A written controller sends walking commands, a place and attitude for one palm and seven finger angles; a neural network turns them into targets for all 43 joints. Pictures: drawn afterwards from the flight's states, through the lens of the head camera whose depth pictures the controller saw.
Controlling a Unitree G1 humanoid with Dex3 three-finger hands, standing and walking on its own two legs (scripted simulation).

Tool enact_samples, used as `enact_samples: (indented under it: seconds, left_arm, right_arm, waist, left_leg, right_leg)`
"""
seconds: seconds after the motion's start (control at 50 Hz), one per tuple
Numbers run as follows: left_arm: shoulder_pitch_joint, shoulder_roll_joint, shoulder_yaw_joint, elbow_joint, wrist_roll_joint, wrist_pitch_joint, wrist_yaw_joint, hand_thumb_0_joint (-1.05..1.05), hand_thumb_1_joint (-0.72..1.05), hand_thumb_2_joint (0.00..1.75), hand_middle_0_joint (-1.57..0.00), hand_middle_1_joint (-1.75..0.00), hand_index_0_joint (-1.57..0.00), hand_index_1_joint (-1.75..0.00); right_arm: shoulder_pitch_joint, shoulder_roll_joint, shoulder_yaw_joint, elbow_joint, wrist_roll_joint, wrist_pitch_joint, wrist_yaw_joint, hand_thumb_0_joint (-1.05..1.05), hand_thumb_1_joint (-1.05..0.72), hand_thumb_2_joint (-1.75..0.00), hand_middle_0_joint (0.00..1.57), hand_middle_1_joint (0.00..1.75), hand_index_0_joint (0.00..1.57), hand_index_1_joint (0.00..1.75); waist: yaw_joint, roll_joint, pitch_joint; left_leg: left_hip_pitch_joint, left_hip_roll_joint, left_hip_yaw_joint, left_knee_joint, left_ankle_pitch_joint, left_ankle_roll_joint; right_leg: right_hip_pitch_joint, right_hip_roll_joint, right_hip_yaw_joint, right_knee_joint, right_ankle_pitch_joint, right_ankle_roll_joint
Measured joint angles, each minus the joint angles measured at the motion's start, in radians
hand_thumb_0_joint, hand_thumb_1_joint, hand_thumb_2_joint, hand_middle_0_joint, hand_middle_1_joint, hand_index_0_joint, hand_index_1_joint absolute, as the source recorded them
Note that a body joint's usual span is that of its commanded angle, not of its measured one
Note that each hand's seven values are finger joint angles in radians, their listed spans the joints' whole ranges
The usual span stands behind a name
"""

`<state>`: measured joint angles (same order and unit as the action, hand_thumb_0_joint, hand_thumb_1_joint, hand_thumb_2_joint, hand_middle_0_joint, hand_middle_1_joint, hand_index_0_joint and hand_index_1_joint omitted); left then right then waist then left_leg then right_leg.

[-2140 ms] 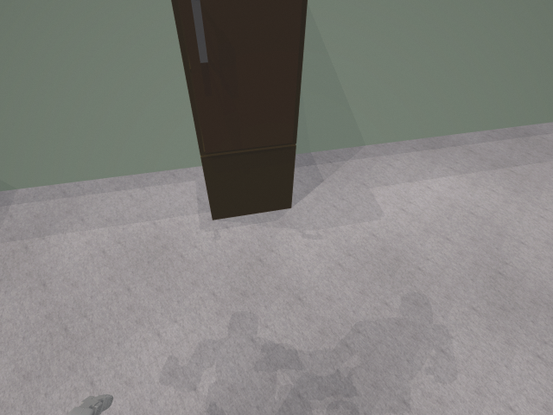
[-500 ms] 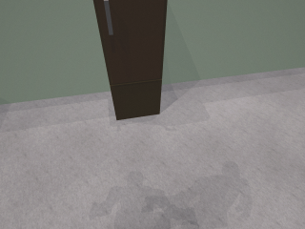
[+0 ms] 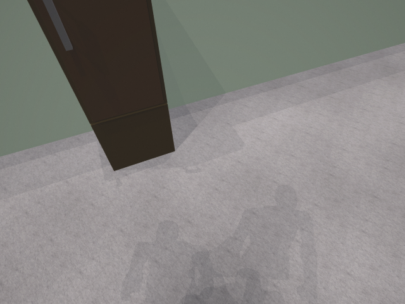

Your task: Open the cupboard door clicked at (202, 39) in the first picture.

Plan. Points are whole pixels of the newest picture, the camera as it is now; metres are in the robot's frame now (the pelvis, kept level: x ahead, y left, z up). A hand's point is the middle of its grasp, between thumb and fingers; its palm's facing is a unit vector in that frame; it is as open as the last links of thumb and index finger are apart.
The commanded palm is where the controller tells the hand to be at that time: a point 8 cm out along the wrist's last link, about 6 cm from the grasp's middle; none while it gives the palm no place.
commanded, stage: walk to a spot facing it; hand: left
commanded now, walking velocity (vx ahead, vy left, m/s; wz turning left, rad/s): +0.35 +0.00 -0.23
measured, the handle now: (58, 21) +0.88 +0.54 +0.13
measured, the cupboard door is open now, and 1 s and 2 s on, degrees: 0 0 0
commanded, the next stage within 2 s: turn to face it in 0.22 s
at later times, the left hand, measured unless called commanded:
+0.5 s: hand (120, 289) +0.18 +0.22 -0.18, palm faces +0.01 -0.99 -0.15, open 7.4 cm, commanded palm none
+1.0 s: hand (130, 210) +0.35 +0.23 -0.13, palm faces +0.21 -0.95 -0.25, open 7.4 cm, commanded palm none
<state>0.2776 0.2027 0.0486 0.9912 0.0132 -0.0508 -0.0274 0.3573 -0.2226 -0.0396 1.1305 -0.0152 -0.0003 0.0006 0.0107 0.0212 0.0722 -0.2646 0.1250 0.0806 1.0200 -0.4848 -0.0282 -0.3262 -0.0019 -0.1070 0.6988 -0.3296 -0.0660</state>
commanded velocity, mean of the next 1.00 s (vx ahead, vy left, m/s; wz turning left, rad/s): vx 0.08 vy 0.00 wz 0.37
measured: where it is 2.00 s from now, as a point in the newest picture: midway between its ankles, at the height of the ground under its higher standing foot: (196, 281)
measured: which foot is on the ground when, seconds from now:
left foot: up 0.00-0.38, down 0.40-1.00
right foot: down 0.00-0.42, up 0.44-0.98, down 1.00-1.00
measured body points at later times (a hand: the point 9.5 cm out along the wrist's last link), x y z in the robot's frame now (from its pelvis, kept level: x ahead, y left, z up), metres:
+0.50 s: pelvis +0.21 +0.05 +0.00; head +0.23 +0.07 +0.45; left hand +0.18 +0.27 -0.17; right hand +0.28 -0.18 -0.13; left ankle +0.29 +0.12 -0.72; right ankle +0.06 -0.06 -0.64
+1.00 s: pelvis +0.25 +0.02 +0.01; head +0.27 +0.01 +0.46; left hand +0.34 +0.28 -0.11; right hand +0.30 -0.22 -0.14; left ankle +0.29 +0.12 -0.72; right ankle +0.27 -0.10 -0.72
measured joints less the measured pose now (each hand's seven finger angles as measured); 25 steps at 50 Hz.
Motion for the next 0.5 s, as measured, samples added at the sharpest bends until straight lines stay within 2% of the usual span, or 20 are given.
enact_samples:
  seconds: [0.06,0.18,0.26,0.36,0.4,0.42,0.46,0.5]
  left_arm:
    - [0.024,-0.012,-0.005,0.008,0.001,-0.006,0.017,0.01,0.9,0.9,-0.2,-0.3,-0.2,-0.3]
    - [0.084,-0.05,-0.023,0.063,0.006,-0.01,0.026,0.0,0.9,0.9,-0.2,-0.3,-0.2,-0.3]
    - [0.107,-0.066,-0.028,0.083,0.006,-0.02,0.033,0.01,0.9,0.9,-0.2,-0.3,-0.2,-0.3]
    - [0.131,-0.068,-0.026,0.097,0.01,-0.022,0.047,0.01,0.9,0.9,-0.2,-0.3,-0.2,-0.3]
    - [0.145,-0.064,-0.023,0.108,0.008,-0.017,0.051,0.01,0.9,0.9,-0.2,-0.3,-0.2,-0.3]
    - [0.146,-0.06,-0.02,0.115,0.003,-0.011,0.052,0.01,0.9,0.9,-0.2,-0.3,-0.2,-0.3]
    - [0.122,-0.045,-0.016,0.123,-0.007,0.005,0.055,0.01,0.9,0.9,-0.2,-0.3,-0.2,-0.3]
    - [0.093,-0.032,-0.014,0.116,-0.007,0.018,0.059,0.01,0.9,0.9,-0.2,-0.3,-0.2,-0.3]
  right_arm:
    - [-0.045,0.004,-0.008,-0.015,-0.005,0.002,0.003,0.01,-0.9,-0.9,0.2,0.3,0.2,0.3]
    - [-0.152,0.023,-0.018,-0.104,-0.008,-0.015,0.013,0.01,-0.91,-0.9,0.2,0.3,0.19,0.3]
    - [-0.194,0.041,-0.014,-0.128,-0.006,-0.019,0.021,0.01,-0.91,-0.9,0.2,0.3,0.19,0.3]
    - [-0.231,0.066,-0.003,-0.131,-0.001,-0.022,0.025,0.01,-0.91,-0.9,0.2,0.3,0.19,0.3]
    - [-0.232,0.074,0.004,-0.136,-0.002,-0.037,0.021,0.01,-0.9,-0.9,0.2,0.3,0.19,0.3]
    - [-0.229,0.079,0.007,-0.137,-0.005,-0.047,0.016,0.01,-0.9,-0.9,0.2,0.3,0.2,0.3]
    - [-0.222,0.094,0.015,-0.135,-0.003,-0.056,0.006,0.01,-0.9,-0.9,0.2,0.3,0.2,0.3]
    - [-0.201,0.102,0.021,-0.125,0.002,-0.05,-0.004,0.01,-0.9,-0.9,0.2,0.3,0.2,0.3]
  waist:
    - [0.008,-0.012,-0.015]
    - [-0.01,-0.015,-0.052]
    - [-0.001,-0.008,-0.059]
    - [0.031,-0.016,-0.045]
    - [0.027,-0.026,-0.038]
    - [0.018,-0.034,-0.035]
    - [0.013,-0.063,-0.019]
    - [0.01,-0.072,-0.014]
  left_leg:
    - [-0.147,-0.007,-0.008,0.155,0.09,0.002]
    - [-0.325,0.008,-0.006,0.056,0.264,-0.021]
    - [-0.349,0.01,-0.004,-0.079,0.322,-0.021]
    - [-0.274,-0.019,0.02,-0.287,0.314,0.007]
    - [-0.202,-0.049,0.03,-0.391,0.353,0.028]
    - [-0.179,-0.063,0.033,-0.404,0.321,0.061]
    - [-0.172,-0.086,0.048,-0.357,0.264,0.1]
    - [-0.136,-0.099,0.054,-0.379,0.259,0.106]
  right_leg:
    - [0.075,0.021,0.021,-0.093,-0.004,-0.004]
    - [0.207,0.044,0.072,-0.286,0.043,-0.002]
    - [0.284,0.053,0.085,-0.35,0.027,0.01]
    - [0.362,0.05,0.094,-0.352,-0.047,0.038]
    - [0.367,0.038,0.093,-0.28,-0.111,0.054]
    - [0.338,0.028,0.083,-0.182,-0.148,0.058]
    - [0.215,0.012,0.092,0.147,-0.213,0.06]
    - [0.096,0.006,0.086,0.389,-0.208,0.066]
